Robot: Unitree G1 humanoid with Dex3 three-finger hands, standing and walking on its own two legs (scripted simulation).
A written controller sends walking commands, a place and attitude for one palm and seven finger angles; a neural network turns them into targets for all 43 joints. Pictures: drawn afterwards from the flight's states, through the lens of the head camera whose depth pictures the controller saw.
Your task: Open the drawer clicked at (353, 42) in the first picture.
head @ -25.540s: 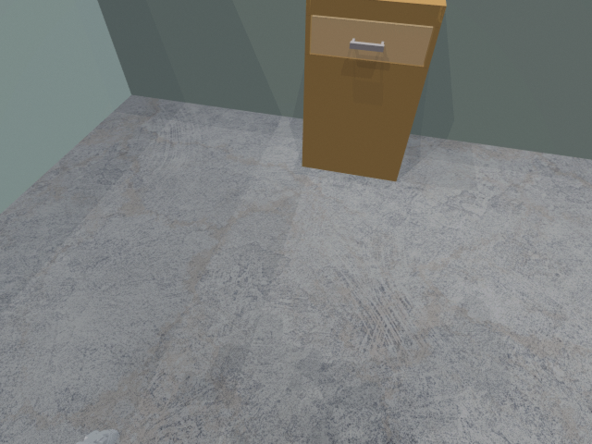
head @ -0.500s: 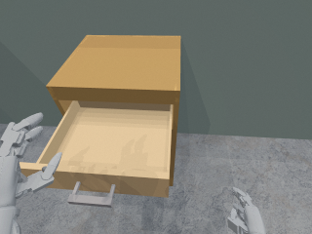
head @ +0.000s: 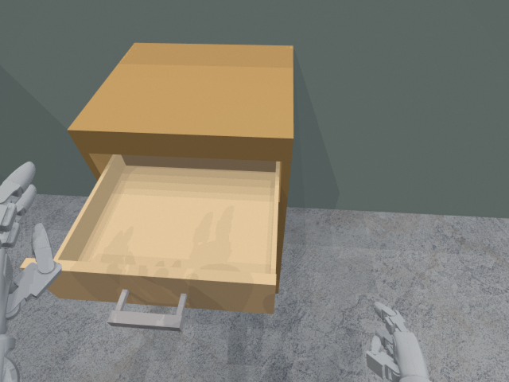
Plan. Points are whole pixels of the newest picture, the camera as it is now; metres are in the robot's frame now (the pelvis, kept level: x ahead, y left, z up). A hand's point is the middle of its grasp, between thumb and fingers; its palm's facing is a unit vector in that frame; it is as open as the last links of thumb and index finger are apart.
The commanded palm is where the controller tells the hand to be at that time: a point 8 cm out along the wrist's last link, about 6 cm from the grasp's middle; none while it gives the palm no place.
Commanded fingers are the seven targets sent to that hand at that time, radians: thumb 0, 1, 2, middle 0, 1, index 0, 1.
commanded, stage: step back with the hand held close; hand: left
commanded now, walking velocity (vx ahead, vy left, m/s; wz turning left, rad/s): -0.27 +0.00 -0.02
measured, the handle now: (149, 309) +0.25 +0.23 -0.09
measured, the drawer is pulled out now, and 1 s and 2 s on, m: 0.30 0.30 0.30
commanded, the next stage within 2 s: stop stepping back and stand still in 1.08 s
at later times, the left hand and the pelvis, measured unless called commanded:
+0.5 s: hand (42, 337) +0.13 +0.22 +0.16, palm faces +0.39 -0.81 -0.43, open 7.4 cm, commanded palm +0.06 +0.27 +0.18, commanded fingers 0.00 0.90 0.90 -0.20 -0.30 -0.20 -0.30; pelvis -0.07 -0.01 -0.01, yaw +1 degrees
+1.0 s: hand out of the picture +0.03 +0.24 +0.15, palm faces +0.37 -0.81 -0.46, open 7.4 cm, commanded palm -0.04 +0.28 +0.18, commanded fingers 0.00 0.90 0.90 -0.20 -0.30 -0.20 -0.30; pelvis -0.16 -0.01 -0.01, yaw +2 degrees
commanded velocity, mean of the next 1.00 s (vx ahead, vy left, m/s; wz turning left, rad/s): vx -0.32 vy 0.00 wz -0.04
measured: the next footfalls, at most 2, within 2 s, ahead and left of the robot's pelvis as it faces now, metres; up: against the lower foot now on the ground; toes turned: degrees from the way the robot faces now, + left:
right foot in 1.18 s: -0.18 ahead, -0.16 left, +0.00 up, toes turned -4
left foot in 1.40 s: -0.21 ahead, +0.08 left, +0.00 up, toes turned +1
